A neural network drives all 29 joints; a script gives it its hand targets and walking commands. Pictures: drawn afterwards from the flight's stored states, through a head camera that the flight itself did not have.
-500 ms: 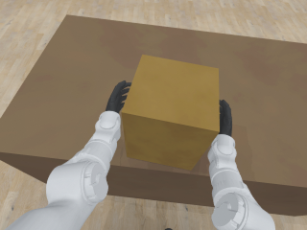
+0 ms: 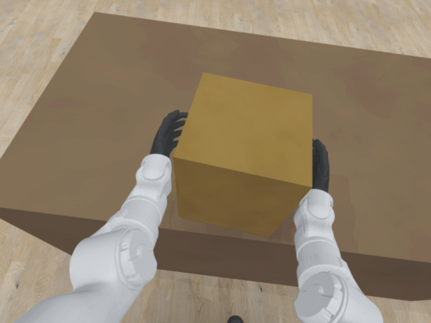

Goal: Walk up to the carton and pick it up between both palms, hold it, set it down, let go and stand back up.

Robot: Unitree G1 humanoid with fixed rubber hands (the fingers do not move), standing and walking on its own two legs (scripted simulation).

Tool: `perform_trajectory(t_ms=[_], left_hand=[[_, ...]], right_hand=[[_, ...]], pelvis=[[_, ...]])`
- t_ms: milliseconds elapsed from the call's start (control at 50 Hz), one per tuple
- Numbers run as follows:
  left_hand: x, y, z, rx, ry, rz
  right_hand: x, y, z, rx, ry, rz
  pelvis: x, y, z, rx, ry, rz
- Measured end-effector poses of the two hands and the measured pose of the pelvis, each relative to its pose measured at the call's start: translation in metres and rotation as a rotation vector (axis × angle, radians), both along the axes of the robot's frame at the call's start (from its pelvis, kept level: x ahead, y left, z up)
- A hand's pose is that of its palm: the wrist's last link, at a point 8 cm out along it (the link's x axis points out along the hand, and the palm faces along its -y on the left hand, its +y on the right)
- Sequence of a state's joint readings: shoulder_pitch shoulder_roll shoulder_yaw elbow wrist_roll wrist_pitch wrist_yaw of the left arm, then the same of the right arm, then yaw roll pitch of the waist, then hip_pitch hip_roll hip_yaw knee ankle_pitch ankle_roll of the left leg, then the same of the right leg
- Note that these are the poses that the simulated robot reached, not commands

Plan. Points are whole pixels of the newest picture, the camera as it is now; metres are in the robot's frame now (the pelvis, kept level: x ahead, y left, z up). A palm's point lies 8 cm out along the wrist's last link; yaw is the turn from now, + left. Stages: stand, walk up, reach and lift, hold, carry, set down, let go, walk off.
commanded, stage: set down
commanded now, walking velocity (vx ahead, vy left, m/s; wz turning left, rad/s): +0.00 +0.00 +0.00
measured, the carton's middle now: (239, 161) +0.43 -0.08 -0.01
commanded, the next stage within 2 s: none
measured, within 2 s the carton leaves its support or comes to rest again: neither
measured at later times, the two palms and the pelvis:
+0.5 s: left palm (163, 151) +0.45 +0.07 +0.01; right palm (315, 183) +0.36 -0.21 +0.01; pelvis +0.00 +0.00 +0.00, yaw -1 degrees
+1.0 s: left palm (148, 145) +0.47 +0.10 +0.00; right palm (324, 176) +0.38 -0.24 +0.00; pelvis -0.01 +0.00 -0.03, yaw -4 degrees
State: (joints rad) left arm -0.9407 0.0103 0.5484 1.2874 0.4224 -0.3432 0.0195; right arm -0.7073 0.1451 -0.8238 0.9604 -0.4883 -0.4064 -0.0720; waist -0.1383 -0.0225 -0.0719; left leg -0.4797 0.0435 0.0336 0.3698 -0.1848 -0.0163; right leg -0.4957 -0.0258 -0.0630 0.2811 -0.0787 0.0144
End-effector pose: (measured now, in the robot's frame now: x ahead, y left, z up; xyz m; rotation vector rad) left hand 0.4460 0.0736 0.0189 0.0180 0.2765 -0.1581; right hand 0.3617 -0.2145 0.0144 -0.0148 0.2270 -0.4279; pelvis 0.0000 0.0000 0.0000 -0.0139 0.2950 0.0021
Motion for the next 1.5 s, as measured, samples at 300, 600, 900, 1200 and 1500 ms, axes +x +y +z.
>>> perform_trajectory(t_ms=[300,600,900,1200,1500], left_hand=[[0.001,0.0,-0.002,0.01,-0.001,-0.001],[0.008,0.0,-0.015,0.082,0.056,-0.026],[0.028,0.02,-0.016,0.118,0.051,0.012],[0.025,0.03,0.025,0.102,-0.036,0.012],[0.032,0.018,0.092,0.096,-0.024,0.022]], right_hand=[[0.0,0.0,0.0,-0.012,0.001,0.006],[0.005,-0.005,-0.013,0.019,0.08,0.053],[0.02,-0.015,-0.027,0.056,0.1,0.04],[0.013,-0.055,0.034,0.05,0.042,0.003],[0.024,-0.047,0.085,0.073,0.04,0.043]], pelvis=[[0.001,0.0,0.0,0.002,-0.001,-0.008],[0.001,-0.002,-0.004,0.002,0.032,-0.028],[-0.003,0.002,-0.027,-0.009,0.181,-0.044],[-0.029,0.003,-0.035,-0.007,0.159,-0.055],[-0.037,-0.008,-0.023,0.009,0.083,-0.048]])
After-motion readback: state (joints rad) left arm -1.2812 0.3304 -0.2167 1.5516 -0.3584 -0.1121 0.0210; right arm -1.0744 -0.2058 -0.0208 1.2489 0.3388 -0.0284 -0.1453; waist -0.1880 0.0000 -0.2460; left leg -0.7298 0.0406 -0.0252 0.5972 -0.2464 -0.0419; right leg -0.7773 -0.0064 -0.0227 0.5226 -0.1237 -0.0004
